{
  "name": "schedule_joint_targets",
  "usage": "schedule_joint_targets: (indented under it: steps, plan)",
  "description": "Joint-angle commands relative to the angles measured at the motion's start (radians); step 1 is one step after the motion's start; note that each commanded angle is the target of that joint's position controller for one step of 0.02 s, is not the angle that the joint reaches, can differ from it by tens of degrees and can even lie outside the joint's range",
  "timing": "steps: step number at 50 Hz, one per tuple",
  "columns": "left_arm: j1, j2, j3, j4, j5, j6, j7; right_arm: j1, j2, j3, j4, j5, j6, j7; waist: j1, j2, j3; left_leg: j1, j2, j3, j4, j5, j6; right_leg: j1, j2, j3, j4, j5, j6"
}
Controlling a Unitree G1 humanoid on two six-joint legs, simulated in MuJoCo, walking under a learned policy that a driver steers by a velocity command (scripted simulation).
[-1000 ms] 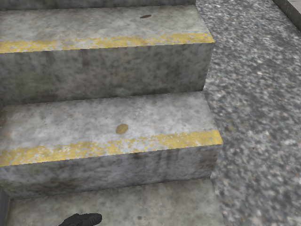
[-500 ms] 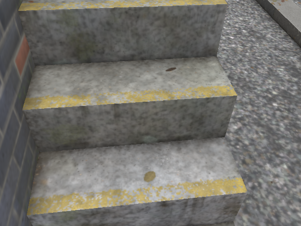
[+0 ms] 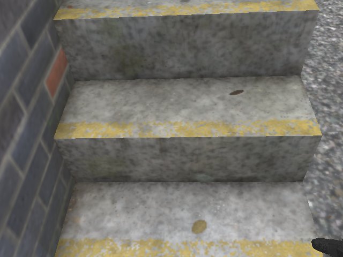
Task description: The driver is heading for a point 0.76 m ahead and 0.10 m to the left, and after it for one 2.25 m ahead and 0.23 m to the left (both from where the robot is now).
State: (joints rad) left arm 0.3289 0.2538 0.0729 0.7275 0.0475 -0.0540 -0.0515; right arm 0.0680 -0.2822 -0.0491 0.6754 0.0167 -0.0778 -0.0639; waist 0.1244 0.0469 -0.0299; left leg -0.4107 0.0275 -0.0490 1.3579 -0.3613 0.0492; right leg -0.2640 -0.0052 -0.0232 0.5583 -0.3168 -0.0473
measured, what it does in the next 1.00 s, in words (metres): climbs: left foot 0.21 m higher, then right foot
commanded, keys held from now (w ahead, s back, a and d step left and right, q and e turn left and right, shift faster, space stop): w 1.00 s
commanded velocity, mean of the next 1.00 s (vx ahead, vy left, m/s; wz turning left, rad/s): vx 0.50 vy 0.00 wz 0.00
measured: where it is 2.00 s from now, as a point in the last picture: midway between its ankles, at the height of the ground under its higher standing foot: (174, 256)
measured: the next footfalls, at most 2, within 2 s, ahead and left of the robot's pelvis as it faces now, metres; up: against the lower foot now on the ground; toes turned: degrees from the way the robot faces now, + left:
left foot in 0.34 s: +0.22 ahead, +0.11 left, +0.21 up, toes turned +5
right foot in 0.80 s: +0.25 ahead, -0.13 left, +0.21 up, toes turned -4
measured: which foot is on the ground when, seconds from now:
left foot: up 0.00-0.32, down 0.34-0.82, up 0.84-1.00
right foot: down 0.00-0.34, up 0.36-0.78, down 0.80-1.00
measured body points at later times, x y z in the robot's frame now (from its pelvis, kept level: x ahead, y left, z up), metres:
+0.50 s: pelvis +0.13 +0.02 +0.15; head +0.12 +0.01 +0.60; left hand +0.28 +0.27 +0.07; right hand +0.23 -0.23 +0.01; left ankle +0.18 +0.11 -0.52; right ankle +0.07 -0.13 -0.34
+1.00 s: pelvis +0.28 +0.00 +0.22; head +0.28 +0.00 +0.67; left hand +0.29 +0.25 +0.09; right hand +0.50 -0.23 +0.15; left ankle +0.23 +0.12 -0.14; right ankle +0.21 -0.13 -0.52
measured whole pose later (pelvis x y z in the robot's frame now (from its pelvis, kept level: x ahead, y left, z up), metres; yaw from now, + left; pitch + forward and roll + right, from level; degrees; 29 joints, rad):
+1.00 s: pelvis +0.28 +0.00 +0.22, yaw +2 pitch +3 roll +0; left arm 0.43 0.21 0.05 0.85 0.10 -0.12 -0.01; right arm 0.09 -0.22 -0.05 0.67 0.04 -0.05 -0.06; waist 0.04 0.01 -0.07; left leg -0.94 -0.14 -0.06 2.34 -0.61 0.11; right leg -0.12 -0.04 -0.09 0.39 -0.31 0.01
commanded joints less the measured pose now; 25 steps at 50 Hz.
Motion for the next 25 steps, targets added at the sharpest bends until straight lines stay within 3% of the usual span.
schedule_joint_targets:
  steps: [1,2,3,4,5,6,7,8,10,11,12,13,14,15,16,17,18,19,20,21,22,23,24,25]
  plan:
    - [0.234,0.198,0.029,0.024,0.017,-0.037,0.007,0.041,0.085,0.038,-0.085,0.019,-0.007,0.035,-0.050,-0.176,-0.190,-0.524,-0.150,-0.099,0.731,0.026,-0.017,0.513,-0.328,0.360,-0.028,1.050,-0.231]
    - [0.222,0.135,0.015,0.036,0.031,-0.042,0.007,-0.064,0.077,0.035,-0.119,0.015,-0.015,0.037,-0.045,-0.144,-0.123,-0.617,-0.168,-0.069,0.911,-0.005,-0.005,0.402,-0.331,0.372,-0.110,0.714,-0.237]
    - [0.231,0.093,0.002,0.071,0.045,-0.056,0.012,-0.173,0.098,0.032,-0.164,0.013,-0.010,0.033,-0.047,-0.213,-0.052,-0.772,-0.193,-0.064,1.136,-0.089,0.021,0.364,-0.335,0.366,-0.143,0.617,-0.255]
    - [0.223,0.082,-0.004,0.070,0.031,-0.080,0.021,-0.236,0.102,0.032,-0.206,0.001,0.002,0.031,-0.059,-0.208,0.003,-0.867,-0.168,-0.099,1.222,-0.158,0.048,0.311,-0.357,0.357,-0.167,0.554,-0.232]
    - [0.234,0.070,-0.005,0.079,0.020,-0.098,0.031,-0.310,0.108,0.033,-0.233,-0.013,0.012,0.030,-0.060,-0.151,0.036,-0.963,-0.156,-0.120,1.286,-0.181,0.068,0.285,-0.379,0.348,-0.189,0.481,-0.204]
    - [0.220,0.067,-0.003,0.086,0.010,-0.113,0.029,-0.322,0.110,0.036,-0.246,-0.017,0.018,0.025,-0.078,-0.098,0.071,-0.980,-0.149,-0.114,1.264,-0.184,0.081,0.232,-0.371,0.311,-0.220,0.467,-0.181]
    - [0.185,0.067,0.002,0.095,0.009,-0.122,0.022,-0.314,0.118,0.040,-0.256,-0.013,0.025,0.014,-0.096,-0.120,0.074,-0.971,-0.160,-0.079,1.286,-0.205,0.090,0.174,-0.355,0.269,-0.259,0.498,-0.174]
    - [0.154,0.088,0.008,0.079,0.007,-0.124,0.017,-0.313,0.115,0.046,-0.278,-0.011,0.035,0.004,-0.122,-0.073,0.078,-0.914,-0.148,-0.030,1.194,-0.172,0.074,0.110,-0.329,0.214,-0.307,0.453,-0.152]
    - [0.101,0.086,0.004,0.084,-0.006,-0.106,0.013,-0.335,0.122,0.060,-0.315,-0.004,0.063,-0.014,-0.145,-0.078,0.138,-0.775,-0.110,0.074,0.909,-0.113,0.054,-0.062,-0.252,0.071,-0.425,0.515,-0.104]
    - [0.132,0.085,0.003,0.105,-0.005,-0.094,0.020,-0.359,0.135,0.065,-0.335,0.001,0.077,-0.014,-0.124,-0.112,0.133,-0.784,-0.083,0.138,0.882,-0.116,0.048,-0.012,-0.257,0.066,-0.462,0.651,-0.127]
    - [0.154,0.083,0.003,0.121,-0.013,-0.083,0.032,-0.330,0.157,0.074,-0.344,-0.004,0.085,-0.011,-0.151,-0.121,0.107,-0.762,-0.015,0.139,0.771,-0.104,0.068,0.076,-0.256,0.036,-0.447,0.848,-0.111]
    - [0.118,0.089,-0.003,0.122,-0.033,-0.071,0.038,-0.234,0.154,0.091,-0.304,0.012,0.086,-0.006,-0.193,-0.097,0.019,-0.492,-0.017,0.240,0.419,-0.115,0.104,0.070,-0.196,-0.111,-0.431,1.234,-0.069]
    - [0.094,0.101,-0.006,0.113,-0.062,-0.062,0.056,-0.192,0.157,0.104,-0.246,0.048,0.088,0.000,-0.194,-0.122,-0.078,-0.220,-0.074,0.286,0.206,-0.086,0.129,0.001,-0.180,-0.115,-0.394,1.619,-0.088]
    - [0.075,0.167,0.007,0.087,-0.080,-0.086,0.063,-0.066,0.127,0.079,-0.195,0.054,0.088,0.000,-0.216,-0.225,-0.161,-0.108,-0.094,0.292,0.079,-0.109,0.092,0.076,-0.210,-0.056,-0.297,1.953,-0.113]
    - [0.068,0.247,0.038,0.097,-0.092,-0.093,0.050,0.081,0.118,0.069,-0.167,0.029,0.083,-0.009,-0.268,-0.321,-0.268,0.007,-0.101,0.200,-0.069,-0.164,0.068,0.183,-0.259,-0.012,-0.144,1.972,-0.116]
    - [0.063,0.266,0.049,0.120,-0.111,-0.088,0.024,0.149,0.074,0.050,-0.103,-0.007,0.067,-0.005,-0.286,-0.316,-0.291,0.068,-0.130,0.120,-0.310,-0.119,0.067,0.246,-0.218,-0.022,0.055,1.851,-0.098]
    - [0.171,0.133,0.034,0.077,-0.091,-0.084,0.014,0.178,-0.055,0.001,-0.024,-0.048,0.062,0.004,-0.179,-0.038,-0.304,0.186,-0.001,-0.293,-0.535,-0.255,0.158,0.041,-0.075,0.058,0.392,1.348,-0.072]
    - [0.168,0.050,0.020,0.072,-0.054,-0.070,-0.019,0.204,-0.155,-0.041,0.001,-0.058,0.098,-0.003,-0.212,0.267,-0.374,0.193,0.177,-0.790,-0.954,-0.553,0.261,-0.166,0.165,0.133,0.929,0.313,-0.020]
    - [0.042,-0.039,0.003,-0.014,0.008,-0.074,-0.028,0.104,-0.121,-0.037,0.021,-0.042,0.099,0.002,-0.171,0.157,-0.281,-0.007,0.162,-0.873,-1.046,-0.837,0.239,-0.335,0.213,0.273,1.335,0.238,-0.011]
    - [-0.051,-0.076,-0.009,-0.083,0.036,-0.066,-0.023,0.013,-0.039,-0.020,0.049,-0.040,0.085,0.006,-0.108,0.066,-0.076,-0.178,0.164,-0.740,-0.952,-0.826,0.226,-0.490,0.178,0.243,1.480,0.272,-0.029]
    - [-0.094,-0.125,-0.036,-0.110,0.038,-0.061,-0.014,0.015,0.029,-0.004,0.112,-0.051,0.060,0.008,-0.072,0.009,0.046,-0.247,0.155,-0.562,-0.839,-0.701,0.204,-0.607,0.164,0.241,1.491,0.278,-0.061]
    - [-0.074,-0.160,-0.057,-0.105,0.024,-0.053,-0.010,0.021,0.096,0.011,0.164,-0.061,0.042,0.007,-0.031,-0.046,0.091,-0.272,0.122,-0.405,-0.765,-0.535,0.174,-0.650,0.153,0.259,1.466,0.281,-0.071]
    - [-0.050,-0.169,-0.066,-0.090,0.002,-0.042,-0.010,0.041,0.126,0.018,0.204,-0.064,0.028,0.005,-0.024,-0.052,0.106,-0.250,0.102,-0.302,-0.763,-0.410,0.155,-0.690,0.154,0.251,1.489,0.250,-0.064]
    - [-0.028,-0.148,-0.067,-0.078,-0.001,-0.040,-0.013,0.047,0.117,0.019,0.203,-0.062,0.005,0.009,-0.023,-0.058,0.095,-0.220,0.090,-0.225,-0.802,-0.323,0.154,-0.694,0.144,0.235,1.440,0.272,-0.061]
